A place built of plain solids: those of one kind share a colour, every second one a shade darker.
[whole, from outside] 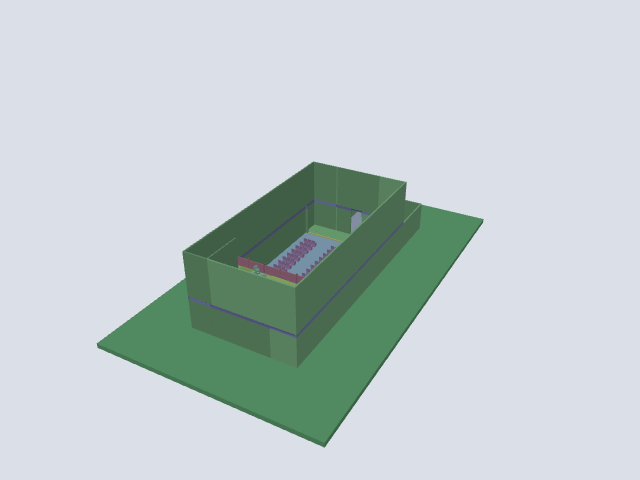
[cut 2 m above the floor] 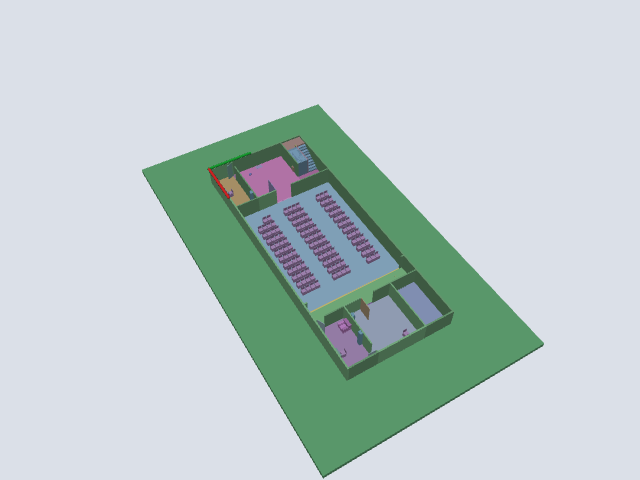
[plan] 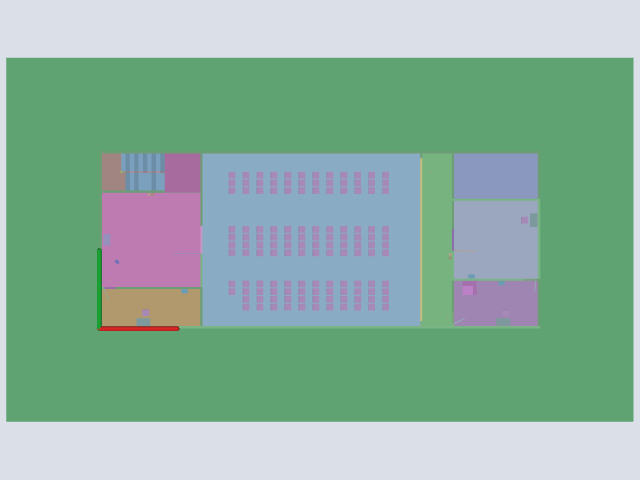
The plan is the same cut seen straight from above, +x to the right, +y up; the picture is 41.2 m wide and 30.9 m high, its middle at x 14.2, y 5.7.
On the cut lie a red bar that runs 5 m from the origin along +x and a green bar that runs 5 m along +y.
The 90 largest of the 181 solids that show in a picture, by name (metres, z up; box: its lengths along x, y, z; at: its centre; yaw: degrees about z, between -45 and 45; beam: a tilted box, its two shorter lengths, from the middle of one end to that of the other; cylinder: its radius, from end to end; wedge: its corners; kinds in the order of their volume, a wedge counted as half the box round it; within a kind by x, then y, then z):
{
 "under_1": {"box": [40.38, 23.43, 0.5], "at": [14.19, 5.71, -0.33]},
 "wall_1": {"box": [0.16, 2.39, 3.48], "at": [0.08, 1.35, 1.44]},
 "wall_2": {"box": [0.16, 8.59, 4.72], "at": [0.08, 4.46, 5.84]},
 "wall_3": {"box": [0.16, 6.07, 3.48], "at": [0.08, 5.71, 1.44]},
 "wall_4": {"box": [0.16, 2.39, 8.5], "at": [0.08, 10.07, 3.95]},
 "wall_5": {"box": [4.2, 0.13, 8.5], "at": [2.1, 8.81, 3.95]},
 "wall_6": {"box": [5.59, 0.13, 3.48], "at": [3.83, 2.62, 1.44]},
 "wall_7": {"box": [0.13, 2.39, 3.48], "at": [6.57, 1.35, 1.44]},
 "wall_8": {"box": [0.13, 2.14, 3.48], "at": [6.57, 3.75, 1.44]},
 "wall_9": {"box": [0.13, 4.64, 3.48], "at": [6.57, 8.95, 1.44]},
 "wall_10": {"box": [22.86, 0.16, 4.72], "at": [11.43, 0.08, 5.84]},
 "wall_11": {"box": [22.86, 0.16, 4.72], "at": [11.43, 11.35, 5.84]},
 "wall_12": {"box": [28.38, 0.16, 3.48], "at": [14.19, 0.08, 1.44]},
 "wall_13": {"box": [28.38, 0.16, 3.48], "at": [14.19, 11.35, 1.44]},
 "wall_14": {"box": [0.13, 0.3, 3.48], "at": [20.71, 11.12, 1.44]},
 "wall_15": {"box": [0.13, 2.92, 4.72], "at": [22.77, 1.62, 5.84]},
 "wall_16": {"box": [0.13, 1.97, 3.48], "at": [22.77, 2.1, 1.44]},
 "wall_17": {"box": [0.13, 1.8, 3.48], "at": [22.77, 4.11, 1.44]},
 "wall_18": {"box": [0.13, 5.01, 4.72], "at": [22.77, 5.71, 5.84]},
 "wall_19": {"box": [0.13, 1.8, 3.48], "at": [22.77, 7.32, 1.44]},
 "wall_20": {"box": [0.13, 2.92, 8.5], "at": [22.77, 9.81, 3.95]},
 "wall_21": {"box": [4.64, 0.13, 3.48], "at": [25.02, 3.15, 1.44]},
 "wall_22": {"box": [5.68, 0.13, 3.48], "at": [25.54, 8.29, 1.44]},
 "wall_23": {"box": [0.16, 2.92, 3.48], "at": [28.3, 1.62, 1.44]},
 "wall_24": {"box": [0.16, 5.01, 3.48], "at": [28.3, 5.71, 1.44]},
 "wall_25": {"box": [0.16, 2.92, 3.48], "at": [28.3, 9.81, 1.44]},
 "floor_nave_1": {"box": [14.02, 11.11, 0.5], "at": [13.64, 5.71, -0.25]},
 "stair_1": {"box": [0.28, 1.14, 1.96], "at": [1.54, 10.7, 0.68]},
 "stair_2": {"box": [0.56, 1.14, 1.79], "at": [1.68, 10.7, 0.6]},
 "stair_3": {"box": [0.84, 1.14, 1.63], "at": [1.82, 10.7, 0.51]},
 "stair_4": {"box": [1.12, 1.14, 1.46], "at": [1.96, 10.7, 0.43]},
 "stair_5": {"box": [1.4, 1.14, 1.29], "at": [2.1, 10.7, 0.35]},
 "stair_6": {"box": [1.68, 1.14, 1.13], "at": [2.24, 10.7, 0.26]},
 "stair_7": {"box": [1.96, 1.14, 0.96], "at": [2.38, 10.7, 0.18]},
 "stair_8": {"box": [2.24, 1.14, 0.8], "at": [2.52, 10.7, 0.1]},
 "stair_9": {"box": [2.52, 1.14, 0.63], "at": [2.66, 10.7, 0.02]},
 "stair_10": {"box": [2.8, 1.14, 0.47], "at": [2.8, 10.7, -0.07]},
 "stair_11": {"box": [2.52, 1.14, 2.29], "at": [2.94, 9.45, 0.84]},
 "stair_12": {"box": [2.24, 1.14, 2.45], "at": [3.08, 9.45, 0.93]},
 "stair_13": {"box": [1.96, 1.14, 2.62], "at": [3.22, 9.45, 1.01]},
 "stair_14": {"box": [1.68, 1.14, 2.79], "at": [3.36, 9.45, 1.09]},
 "stair_15": {"box": [0.84, 1.14, 3.28], "at": [3.78, 9.45, 1.34]},
 "stair_16": {"box": [0.56, 1.14, 3.45], "at": [3.92, 9.45, 1.42]},
 "floor_narthex_1": {"box": [6.34, 6.07, 0.5], "at": [3.33, 5.71, -0.25]},
 "floor_narthex_2": {"box": [2.3, 2.52, 0.5], "at": [5.35, 10.01, -0.25]},
 "floor_altar_1": {"box": [5.39, 5.01, 0.62], "at": [25.52, 5.71, -0.19]},
 "floor_solea_1": {"box": [1.92, 11.11, 0.62], "at": [21.74, 5.71, -0.19]},
 "floor_diakonikon_1": {"box": [5.39, 2.92, 0.62], "at": [25.52, 1.62, -0.19]},
 "floor_prothesis_1": {"box": [5.39, 2.92, 0.62], "at": [25.52, 9.81, -0.19]},
 "upper_floor_loft_1": {"box": [6.47, 8.59, 0.16], "at": [3.4, 4.46, 3.4]},
 "upper_floor_loft_2": {"box": [2.43, 1.38, 0.16], "at": [5.42, 9.44, 3.4]},
 "floor_candle_room_1": {"box": [6.34, 2.39, 0.5], "at": [3.33, 1.35, -0.25]},
 "stair_landing_1": {"box": [1.24, 1.25, 2.12], "at": [0.78, 10.65, 0.76]},
 "stair_landing_2": {"box": [1.52, 1.14, 2.12], "at": [0.92, 9.45, 0.76]},
 "wall_band_1": {"box": [0.16, 6.07, 0.31], "at": [0.08, 5.71, 3.32]},
 "wall_band_2": {"box": [0.16, 2.39, 0.31], "at": [0.08, 10.07, 3.32]},
 "wall_band_3": {"box": [22.86, 0.16, 0.31], "at": [11.43, 0.08, 3.32]},
 "wall_band_4": {"box": [22.86, 0.16, 0.31], "at": [11.43, 11.35, 3.32]},
 "wall_band_5": {"box": [0.13, 2.92, 0.31], "at": [22.77, 9.81, 3.32]},
 "stacking_chair_1": {"box": [0.44, 0.42, 0.46], "at": [2.98, 1.01, 0.23], "yaw": 3.5},
 "stacking_chair_2": {"box": [0.42, 0.44, 0.46], "at": [16.64, 1.38, 0.23]},
 "stacking_chair_3": {"box": [0.42, 0.44, 0.46], "at": [16.64, 1.88, 0.23]},
 "stacking_chair_4": {"box": [0.42, 0.44, 0.46], "at": [17.54, 1.38, 0.23]},
 "stacking_chair_5": {"box": [0.42, 0.44, 0.46], "at": [17.54, 1.88, 0.23]},
 "stacking_chair_6": {"box": [0.42, 0.44, 0.46], "at": [17.54, 2.38, 0.23]},
 "stacking_chair_7": {"box": [0.42, 0.44, 0.46], "at": [17.54, 2.88, 0.23]},
 "stacking_chair_8": {"box": [0.42, 0.44, 0.46], "at": [17.54, 4.88, 0.23]},
 "stacking_chair_9": {"box": [0.42, 0.44, 0.46], "at": [17.54, 5.88, 0.23]},
 "stacking_chair_10": {"box": [0.42, 0.44, 0.46], "at": [17.54, 6.38, 0.23]},
 "stacking_chair_11": {"box": [0.42, 0.44, 0.46], "at": [17.54, 8.88, 0.23]},
 "stacking_chair_12": {"box": [0.42, 0.44, 0.46], "at": [17.54, 9.38, 0.23]},
 "stacking_chair_13": {"box": [0.42, 0.44, 0.46], "at": [18.44, 1.38, 0.23]},
 "stacking_chair_14": {"box": [0.42, 0.44, 0.46], "at": [18.44, 1.88, 0.23]},
 "stacking_chair_15": {"box": [0.42, 0.44, 0.46], "at": [18.44, 2.38, 0.23]},
 "stacking_chair_16": {"box": [0.42, 0.44, 0.46], "at": [18.44, 2.88, 0.23]},
 "stacking_chair_17": {"box": [0.42, 0.44, 0.46], "at": [18.44, 4.88, 0.23]},
 "stacking_chair_18": {"box": [0.42, 0.44, 0.46], "at": [18.44, 5.88, 0.23]},
 "stacking_chair_19": {"box": [0.42, 0.44, 0.46], "at": [18.44, 6.38, 0.23]},
 "stacking_chair_20": {"box": [0.42, 0.44, 0.46], "at": [18.44, 8.88, 0.23]},
 "stacking_chair_21": {"box": [0.42, 0.44, 0.46], "at": [18.44, 9.38, 0.23]},
 "floor_gap_solea_step_1": {"box": [0.13, 10.51, 0.62], "at": [20.71, 5.71, -0.19]},
 "stair_guard_1": {"box": [0.08, 11.11, 0.93], "at": [6.59, 5.71, 3.94]},
 "armchair_club_1": {"box": [0.92, 0.9, 0.35], "at": [23.82, 2.6, 0.36]},
 "armchair_club_2": {"box": [0.92, 0.33, 0.38], "at": [23.82, 2.9, 0.73]},
 "billy_1": {"box": [0.42, 0.28, 2.02], "at": [25.88, 2.93, 1.13]},
 "wall_foot_1": {"box": [0.16, 8.59, 0.17], "at": [0.08, 4.46, 3.4]},
 "leaf_nave_door_1": {"box": [1.81, 0.05, 1.98], "at": [5.6, 4.84, 0.99], "yaw": -1.0},
 "leaf_altar_door_1": {"box": [1.41, 0.05, 1.98], "at": [23.53, 5.0, 1.11], "yaw": -1.0},
 "floor_gap_nave_door_1": {"box": [0.13, 1.81, 0.5], "at": [6.57, 5.72, -0.25]},
 "floor_gap_altar_door_1": {"box": [0.13, 1.41, 0.62], "at": [22.77, 5.71, -0.19]}
}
